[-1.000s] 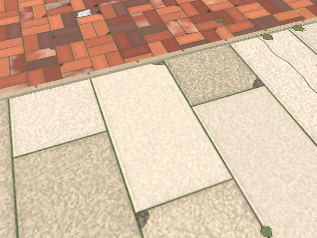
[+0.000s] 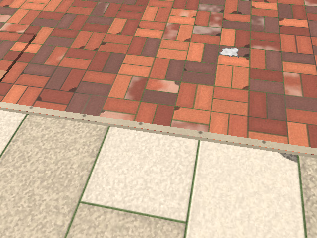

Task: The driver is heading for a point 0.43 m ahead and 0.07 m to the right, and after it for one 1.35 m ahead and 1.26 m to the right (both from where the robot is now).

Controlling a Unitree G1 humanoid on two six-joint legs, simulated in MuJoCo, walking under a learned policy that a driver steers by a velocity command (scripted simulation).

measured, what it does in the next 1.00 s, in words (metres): walks ahead, turning right: left foot, then right foot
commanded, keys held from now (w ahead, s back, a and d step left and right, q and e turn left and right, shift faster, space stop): w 0.16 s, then w+e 0.84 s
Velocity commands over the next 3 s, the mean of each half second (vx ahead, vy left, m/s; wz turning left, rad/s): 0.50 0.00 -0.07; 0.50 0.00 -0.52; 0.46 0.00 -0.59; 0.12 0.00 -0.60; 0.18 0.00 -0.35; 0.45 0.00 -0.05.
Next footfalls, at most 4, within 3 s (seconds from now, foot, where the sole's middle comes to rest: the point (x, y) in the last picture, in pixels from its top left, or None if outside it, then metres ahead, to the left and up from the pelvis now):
0.16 left None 0.23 0.12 -0.78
0.70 right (196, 232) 0.51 -0.07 -0.78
1.22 left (184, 158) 0.86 -0.03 -0.78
1.70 right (243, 158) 0.87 -0.31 -0.78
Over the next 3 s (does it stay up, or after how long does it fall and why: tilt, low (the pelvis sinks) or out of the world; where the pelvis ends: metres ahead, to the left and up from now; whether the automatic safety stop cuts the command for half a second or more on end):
stays up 0.95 -0.45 0.00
